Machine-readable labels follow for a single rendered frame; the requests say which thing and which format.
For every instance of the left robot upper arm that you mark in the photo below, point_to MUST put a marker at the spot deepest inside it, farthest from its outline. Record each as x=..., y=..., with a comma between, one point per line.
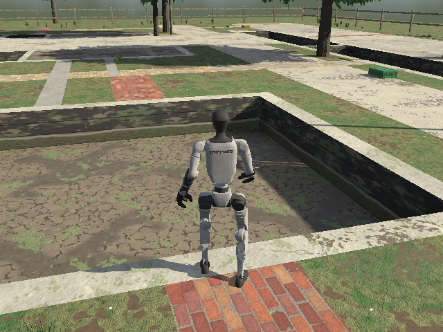
x=195, y=158

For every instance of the robot left foot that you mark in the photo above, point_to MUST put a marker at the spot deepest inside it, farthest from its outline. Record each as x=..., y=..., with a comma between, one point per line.
x=204, y=268

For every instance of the right robot hand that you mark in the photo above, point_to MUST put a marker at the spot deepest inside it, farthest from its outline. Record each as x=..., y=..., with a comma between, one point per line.
x=243, y=175

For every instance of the right robot forearm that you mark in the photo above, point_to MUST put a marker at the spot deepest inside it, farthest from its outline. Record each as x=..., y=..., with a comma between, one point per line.
x=252, y=175

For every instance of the left robot forearm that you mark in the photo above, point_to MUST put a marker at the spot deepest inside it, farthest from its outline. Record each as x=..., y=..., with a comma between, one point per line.
x=187, y=182

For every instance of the left robot hand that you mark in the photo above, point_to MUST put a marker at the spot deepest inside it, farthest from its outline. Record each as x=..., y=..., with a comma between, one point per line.
x=184, y=198

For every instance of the right robot upper arm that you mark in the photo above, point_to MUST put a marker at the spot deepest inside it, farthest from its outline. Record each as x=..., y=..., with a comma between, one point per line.
x=246, y=155

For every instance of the robot left thigh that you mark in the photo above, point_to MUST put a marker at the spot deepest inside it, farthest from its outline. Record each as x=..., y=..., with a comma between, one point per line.
x=205, y=201

